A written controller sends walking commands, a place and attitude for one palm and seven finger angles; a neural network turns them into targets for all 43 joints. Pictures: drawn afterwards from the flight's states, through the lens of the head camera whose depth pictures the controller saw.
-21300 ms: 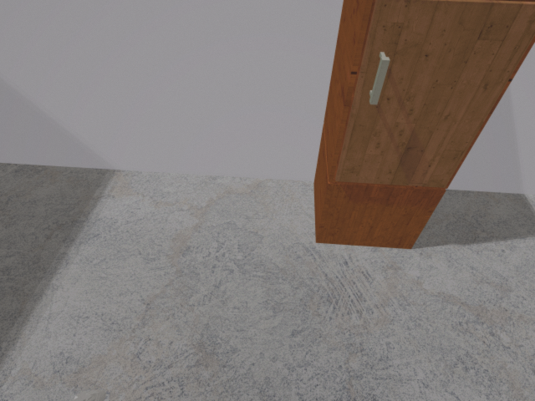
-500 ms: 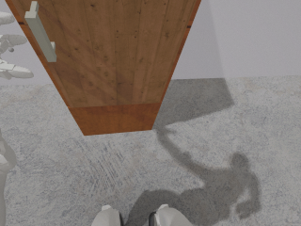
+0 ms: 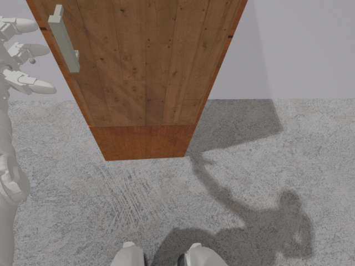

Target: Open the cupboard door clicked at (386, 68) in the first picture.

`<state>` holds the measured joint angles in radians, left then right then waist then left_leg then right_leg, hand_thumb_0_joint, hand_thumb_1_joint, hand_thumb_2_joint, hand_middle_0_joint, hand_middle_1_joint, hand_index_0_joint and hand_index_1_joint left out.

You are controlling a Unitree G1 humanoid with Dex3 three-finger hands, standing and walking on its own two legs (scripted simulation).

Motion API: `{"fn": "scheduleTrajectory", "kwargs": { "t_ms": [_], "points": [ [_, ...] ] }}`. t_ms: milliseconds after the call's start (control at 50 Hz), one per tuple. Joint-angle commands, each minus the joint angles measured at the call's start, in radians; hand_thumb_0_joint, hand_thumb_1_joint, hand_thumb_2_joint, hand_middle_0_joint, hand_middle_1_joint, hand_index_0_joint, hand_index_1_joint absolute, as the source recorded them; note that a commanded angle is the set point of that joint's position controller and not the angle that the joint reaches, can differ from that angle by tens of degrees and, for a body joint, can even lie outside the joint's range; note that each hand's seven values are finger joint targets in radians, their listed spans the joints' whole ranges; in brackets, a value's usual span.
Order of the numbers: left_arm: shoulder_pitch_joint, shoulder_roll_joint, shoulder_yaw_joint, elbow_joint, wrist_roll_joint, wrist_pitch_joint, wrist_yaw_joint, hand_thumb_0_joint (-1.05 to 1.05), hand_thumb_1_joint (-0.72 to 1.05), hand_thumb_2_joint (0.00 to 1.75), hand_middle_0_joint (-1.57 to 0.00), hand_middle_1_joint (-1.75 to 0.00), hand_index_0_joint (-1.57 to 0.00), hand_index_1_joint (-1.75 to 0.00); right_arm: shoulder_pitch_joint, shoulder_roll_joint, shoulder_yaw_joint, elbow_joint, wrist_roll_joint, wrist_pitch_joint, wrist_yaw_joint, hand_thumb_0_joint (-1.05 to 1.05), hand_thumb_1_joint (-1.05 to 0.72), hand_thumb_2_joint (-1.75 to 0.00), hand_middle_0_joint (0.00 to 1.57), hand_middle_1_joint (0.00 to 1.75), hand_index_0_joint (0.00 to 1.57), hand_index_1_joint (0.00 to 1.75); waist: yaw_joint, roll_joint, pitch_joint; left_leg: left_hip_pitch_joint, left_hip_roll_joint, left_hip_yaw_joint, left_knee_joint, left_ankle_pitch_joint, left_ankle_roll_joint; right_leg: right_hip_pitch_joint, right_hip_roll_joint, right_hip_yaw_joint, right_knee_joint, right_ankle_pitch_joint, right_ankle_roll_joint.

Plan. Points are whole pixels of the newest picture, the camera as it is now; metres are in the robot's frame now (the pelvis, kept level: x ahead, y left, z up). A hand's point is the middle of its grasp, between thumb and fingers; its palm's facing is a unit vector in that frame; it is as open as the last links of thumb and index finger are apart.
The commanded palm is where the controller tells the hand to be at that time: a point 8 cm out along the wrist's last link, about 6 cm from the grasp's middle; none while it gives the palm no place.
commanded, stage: slide the fingers in behind the handle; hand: left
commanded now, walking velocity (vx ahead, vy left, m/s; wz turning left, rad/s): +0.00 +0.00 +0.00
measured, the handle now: (67, 40) +0.57 +0.20 +0.11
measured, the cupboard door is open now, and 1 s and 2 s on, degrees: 0 0 0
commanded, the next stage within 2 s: close the thumb around the handle in 1.66 s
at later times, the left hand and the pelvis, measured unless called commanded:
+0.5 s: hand (46, 58) +0.52 +0.23 +0.11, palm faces +0.01 -1.00 -0.01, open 13.9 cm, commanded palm +0.50 +0.26 +0.11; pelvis +0.00 -0.01 +0.00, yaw +0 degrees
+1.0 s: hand (65, 60) +0.52 +0.19 +0.11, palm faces +0.00 -1.00 -0.01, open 14.0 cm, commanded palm +0.49 +0.23 +0.11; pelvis +0.00 -0.01 +0.00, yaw +0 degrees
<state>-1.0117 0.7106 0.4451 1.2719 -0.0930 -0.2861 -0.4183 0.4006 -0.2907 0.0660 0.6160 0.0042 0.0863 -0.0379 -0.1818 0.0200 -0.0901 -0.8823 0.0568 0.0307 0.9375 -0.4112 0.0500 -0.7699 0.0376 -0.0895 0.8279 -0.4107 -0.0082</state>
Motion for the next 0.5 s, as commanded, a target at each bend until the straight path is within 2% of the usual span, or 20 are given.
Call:
{"fn": "scheduleTrajectory", "kwargs": {
  "t_ms": [0, 20, 60, 100, 120, 140, 160, 180, 200, 220, 260, 280, 320, 340, 360, 380, 400, 420, 480],
  "points": [
    [-0.502, 0.289, 0.017, -0.223, -0.011, -0.06, 0.02, 0.0, -0.5, 0.3, -0.3, -1.2, -0.3, -1.2, 0.203, -0.203, -0.075, -0.03, -0.003, -0.019, -0.017, 0.0, -0.9, -0.9, 0.2, 0.3, 0.2, 0.3, -0.031, 0.213, -0.444, 0.525, -0.003, -0.123, -0.081, 0.432, -0.026, -0.023, 0.034, 0.04, -0.072, 0.278, -0.012],
    [-0.487, 0.311, 0.037, -0.221, -0.006, -0.064, 0.024, 0.0, -0.5, 0.3, -0.3, -1.2, -0.3, -1.2, 0.208, -0.204, -0.075, -0.032, -0.006, -0.02, -0.016, 0.0, -0.9, -0.9, 0.2, 0.3, 0.2, 0.3, -0.018, 0.216, -0.46, 0.53, -0.003, -0.127, -0.08, 0.438, -0.029, -0.016, 0.034, 0.038, -0.067, 0.276, -0.014],
    [-0.476, 0.288, 0.024, -0.201, -0.011, -0.059, 0.024, 0.0, -0.5, 0.3, -0.3, -1.2, -0.3, -1.2, 0.209, -0.202, -0.074, -0.032, -0.005, -0.022, -0.013, 0.0, -0.9, -0.9, 0.2, 0.3, 0.2, 0.3, -0.03, 0.182, -0.449, 0.5, -0.005, -0.115, -0.075, 0.423, -0.021, 0.002, 0.036, 0.043, -0.073, 0.291, -0.009],
    [-0.461, 0.294, 0.033, -0.191, -0.014, -0.059, 0.022, 0.0, -0.5, 0.3, -0.3, -1.2, -0.3, -1.2, 0.213, -0.203, -0.073, -0.035, -0.004, -0.023, -0.013, 0.0, -0.9, -0.9, 0.2, 0.3, 0.2, 0.3, -0.024, 0.166, -0.459, 0.481, -0.007, -0.109, -0.073, 0.421, -0.017, 0.022, 0.038, 0.046, -0.07, 0.305, -0.009],
    [-0.459, 0.276, 0.015, -0.174, -0.012, -0.051, 0.02, 0.0, -0.5, 0.3, -0.3, -1.2, -0.3, -1.2, 0.21, -0.201, -0.072, -0.034, -0.002, -0.024, -0.013, 0.0, -0.9, -0.9, 0.2, 0.3, 0.2, 0.3, -0.033, 0.168, -0.43, 0.455, -0.009, -0.1, -0.073, 0.393, -0.014, 0.017, 0.036, 0.05, -0.077, 0.296, -0.006],
    [-0.465, 0.291, 0.021, -0.166, -0.009, -0.046, 0.022, 0.0, -0.5, 0.3, -0.3, -1.2, -0.3, -1.2, 0.215, -0.203, -0.071, -0.033, -0.001, -0.023, -0.013, 0.0, -0.9, -0.9, 0.2, 0.3, 0.2, 0.3, -0.033, 0.152, -0.413, 0.433, -0.009, -0.102, -0.077, 0.37, -0.013, 0.022, 0.036, 0.05, -0.077, 0.284, -0.006],
    [-0.469, 0.306, 0.029, -0.179, -0.006, -0.045, 0.025, 0.0, -0.5, 0.3, -0.3, -1.2, -0.3, -1.2, 0.217, -0.204, -0.071, -0.037, -0.002, -0.024, -0.013, 0.0, -0.9, -0.9, 0.2, 0.3, 0.2, 0.3, -0.027, 0.162, -0.423, 0.429, -0.011, -0.102, -0.081, 0.365, -0.013, 0.035, 0.035, 0.052, -0.077, 0.281, -0.007],
    [-0.469, 0.29, 0.027, -0.198, -0.01, -0.05, 0.028, 0.0, -0.5, 0.3, -0.3, -1.2, -0.3, -1.2, 0.222, -0.202, -0.073, -0.039, -0.004, -0.026, -0.012, 0.0, -0.9, -0.9, 0.2, 0.3, 0.2, 0.3, -0.027, 0.166, -0.445, 0.448, -0.012, -0.099, -0.077, 0.385, -0.01, 0.038, 0.038, 0.053, -0.074, 0.298, -0.009],
    [-0.464, 0.321, 0.052, -0.219, -0.009, -0.056, 0.032, 0.0, -0.5, 0.3, -0.3, -1.2, -0.3, -1.2, 0.225, -0.202, -0.075, -0.037, -0.005, -0.026, -0.011, 0.0, -0.9, -0.9, 0.2, 0.3, 0.2, 0.3, -0.016, 0.177, -0.476, 0.456, -0.011, -0.096, -0.075, 0.408, -0.012, 0.055, 0.036, 0.053, -0.072, 0.319, -0.007],
    [-0.46, 0.325, 0.053, -0.226, -0.005, -0.058, 0.033, 0.0, -0.5, 0.3, -0.3, -1.2, -0.3, -1.2, 0.227, -0.2, -0.075, -0.038, -0.005, -0.025, -0.009, 0.0, -0.9, -0.9, 0.2, 0.3, 0.2, 0.3, -0.012, 0.188, -0.493, 0.458, -0.013, -0.093, -0.072, 0.42, -0.012, 0.068, 0.037, 0.057, -0.069, 0.334, -0.007],
    [-0.453, 0.264, 0.011, -0.212, -0.009, -0.056, 0.028, 0.0, -0.5, 0.3, -0.3, -1.2, -0.3, -1.2, 0.223, -0.195, -0.078, -0.032, -0.002, -0.025, -0.005, 0.0, -0.9, -0.9, 0.2, 0.3, 0.2, 0.3, -0.027, 0.174, -0.453, 0.446, -0.014, -0.087, -0.072, 0.392, -0.01, 0.054, 0.039, 0.057, -0.081, 0.32, -0.005],
    [-0.45, 0.269, 0.022, -0.195, -0.016, -0.054, 0.027, 0.0, -0.5, 0.3, -0.3, -1.2, -0.3, -1.2, 0.23, -0.197, -0.076, -0.027, -0.003, -0.024, -0.006, 0.0, -0.9, -0.9, 0.2, 0.3, 0.2, 0.3, -0.034, 0.13, -0.429, 0.421, -0.014, -0.088, -0.073, 0.377, -0.003, 0.062, 0.041, 0.057, -0.084, 0.318, -0.006],
    [-0.458, 0.301, 0.034, -0.173, -0.018, -0.044, 0.022, 0.0, -0.5, 0.3, -0.3, -1.2, -0.3, -1.2, 0.224, -0.201, -0.073, -0.028, 0.001, -0.023, -0.011, 0.0, -0.9, -0.9, 0.2, 0.3, 0.2, 0.3, -0.034, 0.133, -0.409, 0.361, -0.018, -0.075, -0.076, 0.324, 0.0, 0.084, 0.036, 0.072, -0.092, 0.3, -0.001],
    [-0.458, 0.328, 0.052, -0.172, -0.014, -0.042, 0.023, 0.0, -0.5, 0.3, -0.3, -1.2, -0.3, -1.2, 0.228, -0.201, -0.073, -0.028, 0.001, -0.025, -0.013, 0.0, -0.9, -0.9, 0.2, 0.3, 0.2, 0.3, -0.033, 0.113, -0.409, 0.342, -0.017, -0.074, -0.075, 0.319, 0.003, 0.1, 0.035, 0.074, -0.091, 0.304, 0.0],
    [-0.471, 0.325, 0.041, -0.194, -0.01, -0.046, 0.025, 0.0, -0.5, 0.3, -0.3, -1.2, -0.3, -1.2, 0.225, -0.198, -0.073, -0.032, 0.001, -0.026, -0.012, 0.0, -0.9, -0.9, 0.2, 0.3, 0.2, 0.3, -0.028, 0.155, -0.418, 0.349, -0.02, -0.073, -0.078, 0.323, 0.0, 0.101, 0.034, 0.074, -0.087, 0.307, -0.002],
    [-0.495, 0.293, 0.018, -0.232, -0.008, -0.057, 0.027, 0.0, -0.5, 0.3, -0.3, -1.2, -0.3, -1.2, 0.229, -0.193, -0.074, -0.03, -0.001, -0.029, -0.01, 0.0, -0.9, -0.9, 0.2, 0.3, 0.2, 0.3, -0.03, 0.193, -0.447, 0.397, -0.021, -0.076, -0.072, 0.36, -0.002, 0.086, 0.035, 0.071, -0.079, 0.327, -0.006],
    [-0.484, 0.293, 0.026, -0.241, -0.006, -0.061, 0.031, 0.0, -0.5, 0.3, -0.3, -1.2, -0.3, -1.2, 0.233, -0.191, -0.078, -0.025, -0.003, -0.029, -0.007, 0.0, -0.9, -0.9, 0.2, 0.3, 0.2, 0.3, -0.024, 0.223, -0.477, 0.443, -0.018, -0.081, -0.069, 0.385, -0.007, 0.066, 0.036, 0.066, -0.079, 0.328, -0.006],
    [-0.453, 0.282, 0.027, -0.226, -0.009, -0.06, 0.033, 0.0, -0.5, 0.3, -0.3, -1.2, -0.3, -1.2, 0.237, -0.191, -0.079, -0.023, -0.003, -0.029, -0.005, 0.0, -0.9, -0.9, 0.2, 0.3, 0.2, 0.3, -0.02, 0.203, -0.474, 0.457, -0.014, -0.088, -0.071, 0.4, -0.01, 0.059, 0.039, 0.058, -0.077, 0.327, -0.008],
    [-0.461, 0.202, -0.016, -0.231, -0.028, -0.056, 0.033, 0.0, -0.5, 0.3, -0.3, -1.2, -0.3, -1.2, 0.234, -0.188, -0.081, -0.018, -0.004, -0.03, -0.002, 0.0, -0.9, -0.9, 0.2, 0.3, 0.2, 0.3, -0.038, 0.178, -0.442, 0.472, -0.012, -0.092, -0.075, 0.412, -0.007, 0.038, 0.042, 0.051, -0.082, 0.331, -0.009]
  ]
}}
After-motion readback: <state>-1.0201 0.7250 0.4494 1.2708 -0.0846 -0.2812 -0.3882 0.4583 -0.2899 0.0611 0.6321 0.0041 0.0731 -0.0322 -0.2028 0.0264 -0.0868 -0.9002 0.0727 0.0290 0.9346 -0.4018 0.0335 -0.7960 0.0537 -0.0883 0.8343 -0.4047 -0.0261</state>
